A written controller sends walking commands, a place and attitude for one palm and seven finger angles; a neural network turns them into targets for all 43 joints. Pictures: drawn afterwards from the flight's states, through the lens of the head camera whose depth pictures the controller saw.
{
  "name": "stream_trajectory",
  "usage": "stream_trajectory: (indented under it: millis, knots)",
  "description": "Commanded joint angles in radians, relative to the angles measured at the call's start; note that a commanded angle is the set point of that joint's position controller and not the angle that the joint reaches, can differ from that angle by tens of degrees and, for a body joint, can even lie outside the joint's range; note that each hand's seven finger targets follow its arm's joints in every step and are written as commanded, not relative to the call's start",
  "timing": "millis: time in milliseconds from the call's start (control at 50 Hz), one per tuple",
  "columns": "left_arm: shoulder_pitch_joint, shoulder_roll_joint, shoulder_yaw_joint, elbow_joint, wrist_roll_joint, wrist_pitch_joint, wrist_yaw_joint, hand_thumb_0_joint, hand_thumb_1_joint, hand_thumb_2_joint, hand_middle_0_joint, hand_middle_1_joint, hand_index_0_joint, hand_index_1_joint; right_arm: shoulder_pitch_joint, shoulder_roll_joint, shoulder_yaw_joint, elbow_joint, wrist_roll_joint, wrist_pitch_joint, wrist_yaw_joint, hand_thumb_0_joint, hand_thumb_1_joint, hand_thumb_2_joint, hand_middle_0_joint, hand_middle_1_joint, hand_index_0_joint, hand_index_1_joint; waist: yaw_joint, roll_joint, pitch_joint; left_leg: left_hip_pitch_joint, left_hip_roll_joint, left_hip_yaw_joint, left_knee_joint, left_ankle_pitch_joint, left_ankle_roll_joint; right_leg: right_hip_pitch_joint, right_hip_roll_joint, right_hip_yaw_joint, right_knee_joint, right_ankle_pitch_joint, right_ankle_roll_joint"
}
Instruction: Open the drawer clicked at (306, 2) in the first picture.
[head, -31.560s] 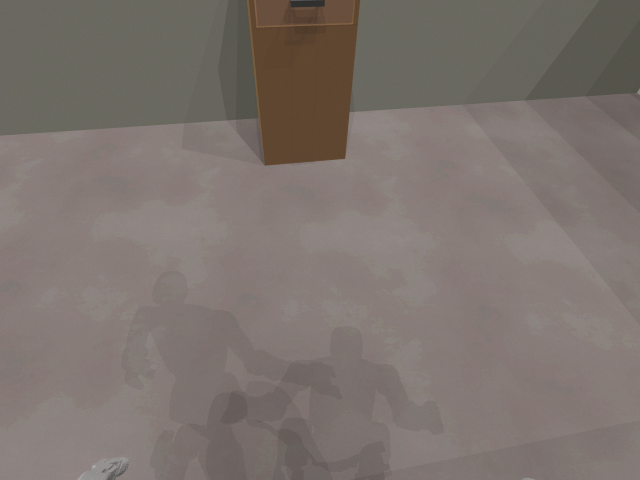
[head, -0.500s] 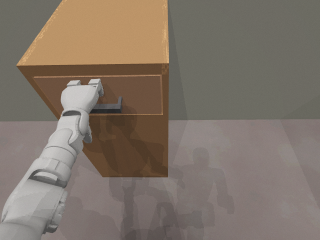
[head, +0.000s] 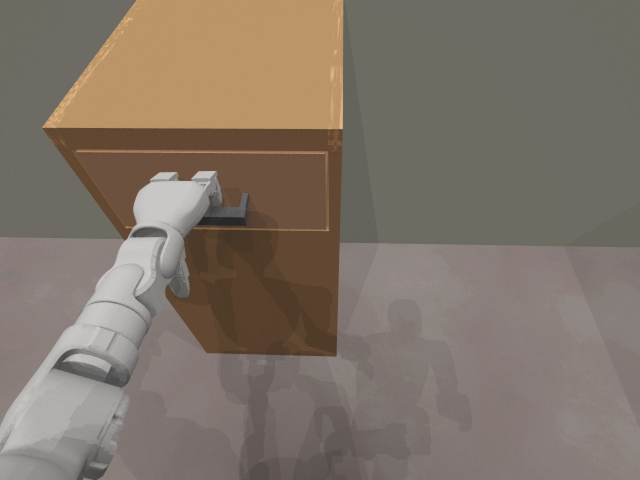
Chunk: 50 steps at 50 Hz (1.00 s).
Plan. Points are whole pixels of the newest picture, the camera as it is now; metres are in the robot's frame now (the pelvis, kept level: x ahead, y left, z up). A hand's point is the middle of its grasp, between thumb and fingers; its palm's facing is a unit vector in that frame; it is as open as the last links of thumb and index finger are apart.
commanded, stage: lower the fingers behind the handle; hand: left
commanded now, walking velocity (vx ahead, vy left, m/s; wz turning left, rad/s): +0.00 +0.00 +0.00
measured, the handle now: (210, 207) +0.52 +0.19 +0.00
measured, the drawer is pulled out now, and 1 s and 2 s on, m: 0.00 0.00 0.00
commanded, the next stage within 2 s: close the thumb around the handle in 1.60 s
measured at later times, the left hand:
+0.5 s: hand (193, 232) +0.44 +0.19 +0.03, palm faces -0.10 -0.02 -0.99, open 14.0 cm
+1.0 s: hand (204, 241) +0.46 +0.19 -0.01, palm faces -0.09 -0.02 -1.00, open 13.9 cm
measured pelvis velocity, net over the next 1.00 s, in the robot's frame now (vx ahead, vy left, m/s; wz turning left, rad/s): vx -0.01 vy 0.01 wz -0.04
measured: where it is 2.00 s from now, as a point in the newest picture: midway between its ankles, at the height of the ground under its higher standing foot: outside the picture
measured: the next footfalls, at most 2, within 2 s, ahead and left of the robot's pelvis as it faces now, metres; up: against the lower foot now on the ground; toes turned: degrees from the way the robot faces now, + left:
none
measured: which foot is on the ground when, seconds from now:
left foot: down 0.00-1.00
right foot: down 0.00-1.00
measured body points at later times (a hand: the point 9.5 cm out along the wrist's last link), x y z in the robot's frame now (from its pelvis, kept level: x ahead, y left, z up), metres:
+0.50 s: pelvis +0.00 +0.01 -0.01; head +0.06 +0.00 +0.44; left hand +0.44 +0.19 +0.08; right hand +0.04 -0.26 -0.14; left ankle -0.02 +0.11 -0.72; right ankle -0.01 -0.10 -0.72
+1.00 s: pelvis -0.01 +0.01 -0.02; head +0.07 +0.00 +0.42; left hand +0.46 +0.19 +0.05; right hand +0.01 -0.25 -0.15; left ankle -0.02 +0.11 -0.72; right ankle -0.01 -0.10 -0.72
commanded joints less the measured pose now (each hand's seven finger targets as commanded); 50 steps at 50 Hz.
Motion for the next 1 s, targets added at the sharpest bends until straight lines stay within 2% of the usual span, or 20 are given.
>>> stream_trajectory:
  millis: [0,40,120,180,260,320,400,420,440,480,580,620,680,720,740,800,840,900,940,980]
  knots:
    - [-0.564,0.154,0.085,-0.270,0.029,-0.133,0.081,0.000,-0.500,0.300,-0.300,-1.200,-0.300,-1.200,0.029,-0.124,-0.044,-0.074,-0.010,-0.046,-0.015,0.000,-0.900,-0.900,0.200,0.300,0.200,0.300,-0.061,-0.010,-0.319,0.204,-0.026,0.015,0.006,0.330,0.031,0.058,0.004,0.015,-0.040,0.309,-0.001]
    - [-0.559,0.231,0.175,-0.239,0.057,-0.139,0.157,0.000,-0.500,0.300,-0.300,-1.200,-0.300,-1.200,0.031,-0.122,-0.041,-0.060,-0.015,-0.049,-0.003,0.000,-0.900,-0.900,0.200,0.300,0.200,0.300,-0.027,0.018,-0.341,0.169,-0.027,0.016,0.014,0.345,0.021,0.055,0.007,0.011,-0.011,0.300,-0.011]
    - [-0.445,0.263,0.265,-0.089,0.087,-0.037,0.298,0.000,-0.500,0.300,-0.300,-1.200,-0.300,-1.200,0.009,-0.117,-0.032,-0.061,-0.026,-0.044,0.030,0.000,-0.900,-0.900,0.200,0.300,0.200,0.300,0.035,0.004,-0.391,0.067,-0.030,0.038,0.018,0.364,0.004,0.110,0.012,0.000,0.031,0.329,-0.018]
    - [-0.417,0.215,0.208,-0.004,0.112,0.091,0.326,0.000,-0.500,0.300,-0.300,-1.200,-0.300,-1.200,-0.001,-0.121,-0.030,-0.073,-0.025,-0.033,0.045,0.000,-0.900,-0.900,0.200,0.300,0.200,0.300,0.032,-0.023,-0.417,0.045,-0.023,0.064,0.014,0.357,0.003,0.138,0.012,0.005,0.028,0.359,-0.008]
    - [-0.473,0.122,0.097,-0.001,0.089,0.168,0.242,0.000,-0.500,0.300,-0.300,-1.200,-0.300,-1.200,0.016,-0.141,-0.043,-0.090,-0.008,-0.017,0.040,0.000,-0.900,-0.900,0.200,0.300,0.200,0.300,-0.027,-0.090,-0.476,0.102,-0.016,0.067,0.017,0.381,0.022,0.177,0.010,0.014,0.002,0.430,0.006]
    - [-0.525,0.067,0.041,-0.098,0.025,0.103,0.141,0.000,-0.500,0.300,-0.300,-1.200,-0.300,-1.200,0.016,-0.145,-0.053,-0.097,-0.008,-0.023,0.013,0.000,-0.900,-0.900,0.200,0.300,0.200,0.300,-0.077,-0.131,-0.467,0.154,-0.017,0.050,0.021,0.373,0.039,0.178,0.005,0.021,-0.026,0.444,0.016]
    - [-0.530,0.099,0.052,-0.171,0.038,-0.056,0.089,0.000,-0.500,0.300,-0.300,-1.200,-0.300,-1.200,0.041,-0.134,-0.049,-0.076,-0.020,-0.041,-0.019,0.000,-0.900,-0.900,0.200,0.300,0.200,0.300,-0.076,-0.060,-0.374,0.159,-0.021,0.031,0.030,0.333,0.041,0.075,0.002,0.022,-0.018,0.363,0.009]
    - [-0.523,0.107,0.059,-0.174,0.049,-0.081,0.100,0.000,-0.500,0.300,-0.300,-1.200,-0.300,-1.200,0.045,-0.129,-0.050,-0.067,-0.023,-0.043,-0.018,0.000,-0.900,-0.900,0.200,0.300,0.200,0.300,-0.070,-0.019,-0.368,0.167,-0.017,0.029,0.038,0.353,0.037,0.055,0.003,0.022,-0.011,0.353,0.001]
    - [-0.474,0.055,0.027,-0.126,0.057,-0.091,0.108,0.000,-0.500,0.300,-0.300,-1.200,-0.300,-1.200,0.056,-0.121,-0.049,-0.063,-0.025,-0.047,-0.013,0.000,-0.900,-0.900,0.200,0.300,0.200,0.300,-0.067,-0.003,-0.342,0.156,-0.018,0.027,0.046,0.344,0.032,0.017,0.006,0.014,-0.003,0.323,-0.001]
    - [-0.415,0.084,0.078,-0.083,0.067,-0.109,0.138,0.000,-0.500,0.300,-0.300,-1.200,-0.300,-1.200,0.068,-0.125,-0.049,-0.051,-0.024,-0.047,0.001,0.000,-0.900,-0.900,0.200,0.300,0.200,0.300,-0.045,-0.018,-0.301,0.113,-0.013,0.019,0.055,0.333,0.021,-0.028,0.011,0.001,0.014,0.288,-0.009]
    - [-0.458,0.162,0.173,-0.055,0.098,-0.078,0.271,0.000,-0.500,0.300,-0.300,-1.200,-0.300,-1.200,0.069,-0.127,-0.050,-0.060,-0.027,-0.049,0.034,0.000,-0.900,-0.900,0.200,0.300,0.200,0.300,-0.020,-0.007,-0.359,0.028,-0.015,0.025,0.081,0.322,0.013,-0.034,0.017,-0.001,0.067,0.280,-0.018]
    - [-0.452,0.213,0.224,-0.045,0.122,-0.045,0.322,0.000,-0.500,0.300,-0.300,-1.200,-0.300,-1.200,0.067,-0.132,-0.056,-0.059,-0.033,-0.049,0.041,0.000,-0.900,-0.900,0.200,0.300,0.200,0.300,-0.005,-0.009,-0.437,0.026,-0.017,0.026,0.100,0.363,0.012,-0.002,0.022,0.001,0.092,0.312,-0.020]
    - [-0.501,0.125,0.141,-0.007,0.133,0.029,0.349,0.000,-0.500,0.300,-0.300,-1.200,-0.300,-1.200,0.074,-0.130,-0.060,-0.054,-0.031,-0.049,0.053,0.000,-0.900,-0.900,0.200,0.300,0.200,0.300,-0.038,0.015,-0.442,0.039,-0.011,0.035,0.107,0.346,0.010,-0.043,0.024,-0.003,0.086,0.298,-0.013]
    - [-0.525,0.169,0.164,0.036,0.130,0.068,0.346,0.000,-0.500,0.300,-0.300,-1.200,-0.300,-1.200,0.078,-0.140,-0.059,-0.050,-0.030,-0.042,0.048,0.000,-0.900,-0.900,0.200,0.300,0.200,0.300,-0.047,-0.018,-0.459,0.032,-0.013,0.032,0.104,0.330,0.012,-0.019,0.026,0.000,0.080,0.293,-0.011]
    - [-0.562,0.138,0.126,0.026,0.123,0.080,0.337,0.000,-0.500,0.300,-0.300,-1.200,-0.300,-1.200,0.082,-0.139,-0.058,-0.049,-0.028,-0.041,0.047,0.000,-0.900,-0.900,0.200,0.300,0.200,0.300,-0.065,-0.019,-0.469,0.045,-0.010,0.032,0.102,0.321,0.016,-0.022,0.024,0.001,0.075,0.294,-0.005]
    - [-0.533,0.148,0.132,0.065,0.097,0.093,0.294,0.000,-0.500,0.300,-0.300,-1.200,-0.300,-1.200,0.087,-0.139,-0.054,-0.052,-0.026,-0.038,0.035,0.000,-0.900,-0.900,0.200,0.300,0.200,0.300,-0.062,-0.049,-0.473,0.039,-0.014,0.038,0.096,0.301,0.024,0.022,0.021,0.008,0.060,0.310,0.001]
    - [-0.520,0.151,0.134,0.055,0.088,0.068,0.261,0.000,-0.500,0.300,-0.300,-1.200,-0.300,-1.200,0.094,-0.140,-0.053,-0.054,-0.027,-0.039,0.026,0.000,-0.900,-0.900,0.200,0.300,0.200,0.300,-0.064,-0.051,-0.484,0.051,-0.011,0.032,0.097,0.323,0.027,0.028,0.019,0.010,0.063,0.331,0.001]
    - [-0.463,0.139,0.126,0.062,0.084,0.022,0.232,0.000,-0.500,0.300,-0.300,-1.200,-0.300,-1.200,0.092,-0.139,-0.046,-0.059,-0.028,-0.044,0.017,0.000,-0.900,-0.900,0.200,0.300,0.200,0.300,-0.058,-0.042,-0.416,0.016,-0.011,0.037,0.097,0.289,0.030,0.005,0.017,0.014,0.055,0.313,0.001]
    - [-0.449,0.167,0.147,0.058,0.099,-0.014,0.230,0.000,-0.500,0.300,-0.300,-1.200,-0.300,-1.200,0.100,-0.139,-0.044,-0.057,-0.029,-0.047,0.013,0.000,-0.900,-0.900,0.200,0.300,0.200,0.300,-0.052,-0.050,-0.392,-0.014,-0.010,0.030,0.102,0.282,0.029,-0.013,0.017,0.014,0.067,0.300,-0.002]
    - [-0.388,0.136,0.143,0.047,0.104,-0.040,0.242,0.000,-0.500,0.300,-0.300,-1.200,-0.300,-1.200,0.101,-0.131,-0.047,-0.064,-0.032,-0.051,0.018,0.000,-0.900,-0.900,0.200,0.300,0.200,0.300,-0.034,-0.030,-0.395,-0.012,-0.010,0.031,0.114,0.304,0.024,-0.030,0.020,0.009,0.081,0.302,-0.008]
